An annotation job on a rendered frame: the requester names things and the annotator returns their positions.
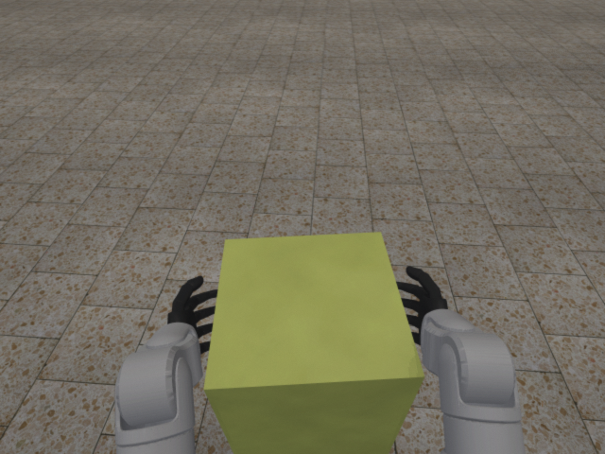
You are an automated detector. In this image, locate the robot right forearm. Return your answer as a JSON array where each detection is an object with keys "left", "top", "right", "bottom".
[{"left": 421, "top": 309, "right": 526, "bottom": 454}]

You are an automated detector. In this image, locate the left robot hand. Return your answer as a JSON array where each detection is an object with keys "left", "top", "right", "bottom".
[{"left": 167, "top": 276, "right": 217, "bottom": 354}]

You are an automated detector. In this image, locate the robot left forearm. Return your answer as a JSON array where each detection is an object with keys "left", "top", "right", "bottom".
[{"left": 114, "top": 323, "right": 203, "bottom": 454}]

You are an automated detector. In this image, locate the carton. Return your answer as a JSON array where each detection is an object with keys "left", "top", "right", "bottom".
[{"left": 203, "top": 232, "right": 424, "bottom": 454}]

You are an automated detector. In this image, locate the right robot hand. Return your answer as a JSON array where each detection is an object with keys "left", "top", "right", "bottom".
[{"left": 396, "top": 266, "right": 448, "bottom": 345}]

